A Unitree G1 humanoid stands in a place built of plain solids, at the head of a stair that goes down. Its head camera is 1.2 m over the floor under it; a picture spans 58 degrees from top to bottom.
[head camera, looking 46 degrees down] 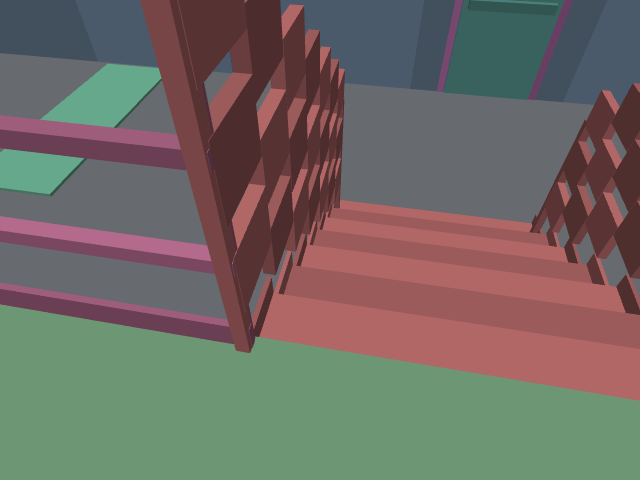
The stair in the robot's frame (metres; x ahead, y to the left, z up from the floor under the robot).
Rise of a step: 0.17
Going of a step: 0.30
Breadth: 1.62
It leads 11 degrees to the right of straight ahead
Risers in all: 8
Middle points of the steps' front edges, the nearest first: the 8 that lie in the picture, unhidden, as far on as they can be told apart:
0.60 -0.54 0.00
0.89 -0.59 -0.17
1.19 -0.65 -0.34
1.48 -0.70 -0.52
1.78 -0.76 -0.69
2.07 -0.81 -0.86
2.36 -0.87 -1.03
2.66 -0.92 -1.21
